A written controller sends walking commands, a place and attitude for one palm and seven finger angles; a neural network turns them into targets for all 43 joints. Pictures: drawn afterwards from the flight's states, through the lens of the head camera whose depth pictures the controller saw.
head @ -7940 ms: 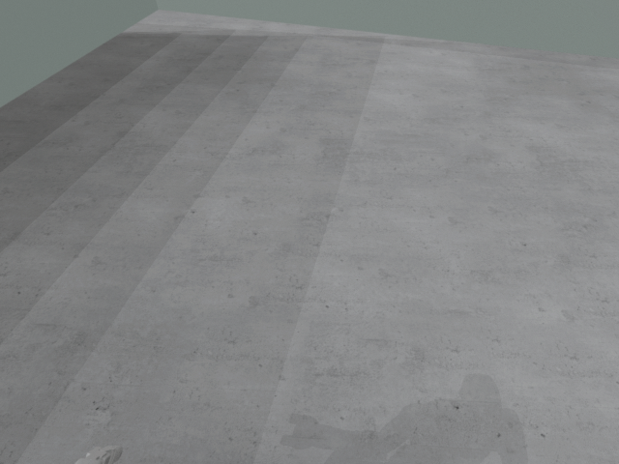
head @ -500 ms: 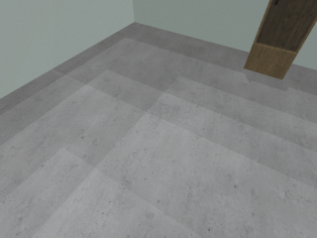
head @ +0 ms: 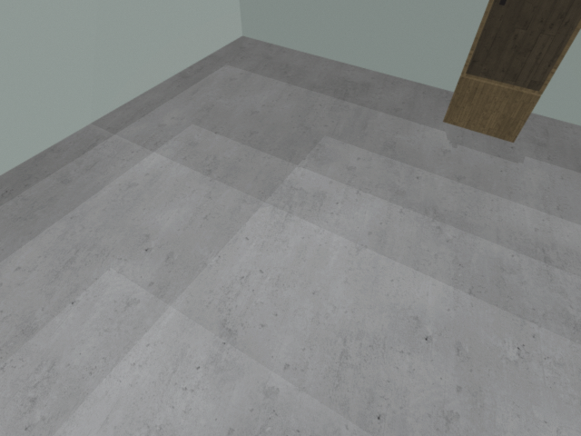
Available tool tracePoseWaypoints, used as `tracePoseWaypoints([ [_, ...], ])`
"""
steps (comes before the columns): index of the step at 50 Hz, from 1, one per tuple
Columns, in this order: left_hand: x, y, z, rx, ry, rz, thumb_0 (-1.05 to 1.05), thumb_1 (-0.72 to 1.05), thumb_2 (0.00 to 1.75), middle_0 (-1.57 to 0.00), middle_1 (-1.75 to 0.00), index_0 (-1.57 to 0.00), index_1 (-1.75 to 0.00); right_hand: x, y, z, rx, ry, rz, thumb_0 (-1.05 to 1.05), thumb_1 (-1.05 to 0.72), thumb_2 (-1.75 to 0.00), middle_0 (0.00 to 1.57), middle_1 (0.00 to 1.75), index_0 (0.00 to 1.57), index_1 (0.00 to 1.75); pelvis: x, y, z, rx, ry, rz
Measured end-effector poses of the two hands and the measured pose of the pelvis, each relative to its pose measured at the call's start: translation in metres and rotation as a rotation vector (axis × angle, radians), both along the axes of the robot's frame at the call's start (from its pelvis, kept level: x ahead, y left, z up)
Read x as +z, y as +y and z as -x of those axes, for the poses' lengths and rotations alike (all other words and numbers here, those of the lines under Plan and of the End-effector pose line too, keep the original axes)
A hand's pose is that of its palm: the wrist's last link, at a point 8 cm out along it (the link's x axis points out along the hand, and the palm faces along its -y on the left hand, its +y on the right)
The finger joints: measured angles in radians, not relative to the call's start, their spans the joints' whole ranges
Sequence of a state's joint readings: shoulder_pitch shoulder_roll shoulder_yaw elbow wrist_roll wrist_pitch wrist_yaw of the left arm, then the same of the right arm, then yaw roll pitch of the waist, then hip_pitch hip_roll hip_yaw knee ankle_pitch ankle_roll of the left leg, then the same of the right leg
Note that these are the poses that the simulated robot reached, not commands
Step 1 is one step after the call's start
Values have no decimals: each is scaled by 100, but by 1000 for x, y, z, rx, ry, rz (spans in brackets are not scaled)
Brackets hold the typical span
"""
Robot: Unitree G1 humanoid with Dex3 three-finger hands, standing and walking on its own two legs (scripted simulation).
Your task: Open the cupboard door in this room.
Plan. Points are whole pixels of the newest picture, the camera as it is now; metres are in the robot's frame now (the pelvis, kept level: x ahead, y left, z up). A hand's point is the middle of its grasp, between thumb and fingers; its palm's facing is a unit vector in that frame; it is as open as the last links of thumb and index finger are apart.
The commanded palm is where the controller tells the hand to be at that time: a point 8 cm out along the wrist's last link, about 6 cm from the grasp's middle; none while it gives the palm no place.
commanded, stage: stand and wait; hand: left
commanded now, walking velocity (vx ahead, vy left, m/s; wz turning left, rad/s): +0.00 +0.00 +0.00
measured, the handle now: out of the picture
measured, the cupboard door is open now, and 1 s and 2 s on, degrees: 0 0 0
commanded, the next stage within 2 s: turn or walk to find it in 0.38 s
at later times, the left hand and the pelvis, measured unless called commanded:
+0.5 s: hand out of the picture +0.07 +0.21 -0.17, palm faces -0.02 -0.97 -0.25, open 7.4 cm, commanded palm none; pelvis +0.01 +0.00 +0.00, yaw +0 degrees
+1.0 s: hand out of the picture +0.02 +0.22 -0.18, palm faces +0.15 -0.96 -0.24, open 7.4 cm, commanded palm none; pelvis +0.00 +0.01 -0.01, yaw +8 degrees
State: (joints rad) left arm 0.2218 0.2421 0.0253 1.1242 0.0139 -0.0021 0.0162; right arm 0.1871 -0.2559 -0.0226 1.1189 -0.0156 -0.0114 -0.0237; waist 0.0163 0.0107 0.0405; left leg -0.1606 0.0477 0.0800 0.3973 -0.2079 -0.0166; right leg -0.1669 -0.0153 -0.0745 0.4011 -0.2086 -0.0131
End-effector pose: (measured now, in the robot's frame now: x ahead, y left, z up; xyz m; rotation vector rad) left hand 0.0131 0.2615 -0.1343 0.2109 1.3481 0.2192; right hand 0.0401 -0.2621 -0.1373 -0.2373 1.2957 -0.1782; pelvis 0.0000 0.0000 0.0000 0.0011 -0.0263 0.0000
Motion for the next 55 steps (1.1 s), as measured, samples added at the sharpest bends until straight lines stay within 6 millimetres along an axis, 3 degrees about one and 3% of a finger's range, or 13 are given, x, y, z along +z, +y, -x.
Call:
tracePoseWaypoints([
  [6, -1, -3, -20, -44, -14, 2, 1, 90, 90, -20, -29, -20, -30, -5, 8, 1, -29, -19, -24, 0, -91, -90, 20, 30, 20, 30, -2, 0, -1, -28, 7, -1],
  [16, -2, -18, -45, -81, -68, 41, 1, 90, 90, -20, -29, -20, -30, -11, 26, 26, -62, 45, -75, 0, -90, -90, 20, 30, 20, 30, -1, 1, -5, -30, 2, -4],
  [26, 0, -5, -48, -69, -72, 15, 1, 90, 90, -20, -29, -20, -30, -5, 10, 31, -55, 80, -34, 0, -90, -90, 20, 30, 20, 30, 0, 1, -7, -2, 7, -3],
  [34, -5, 2, -30, 11, -70, 1, 1, 90, 90, -20, -29, -20, -30, -9, 11, 9, 14, 76, -25, 0, -91, -90, 20, 30, 20, 30, -7, 3, -4, 56, 18, 3],
  [42, -24, 9, 0, 79, -31, 43, 1, 90, 90, -20, -29, -20, -30, -11, 38, -23, 83, 12, -31, 0, -91, -90, 20, 30, 20, 30, -16, 18, 1, 98, 20, 12],
  [45, -23, 9, 6, 94, -16, 43, 1, 90, 90, -20, -29, -20, -30, -8, 47, -30, 107, -10, -42, 0, -90, -90, 20, 30, 20, 30, -13, 18, 3, 114, 31, 10],
  [50, -11, 0, 9, 114, -34, 36, 1, 90, 90, -20, -29, -20, -30, -7, 51, -36, 135, -11, -63, 0, -90, -90, 20, 30, 20, 30, -5, 11, 4, 138, 42, 13],
  [55, -9, -19, 17, 121, -51, 15, 1, 90, 90, -20, -29, -20, -30, -18, 36, -40, 129, -16, -89, 0, -91, -90, 20, 30, 20, 30, -10, -4, 2, 144, 33, -16],
])
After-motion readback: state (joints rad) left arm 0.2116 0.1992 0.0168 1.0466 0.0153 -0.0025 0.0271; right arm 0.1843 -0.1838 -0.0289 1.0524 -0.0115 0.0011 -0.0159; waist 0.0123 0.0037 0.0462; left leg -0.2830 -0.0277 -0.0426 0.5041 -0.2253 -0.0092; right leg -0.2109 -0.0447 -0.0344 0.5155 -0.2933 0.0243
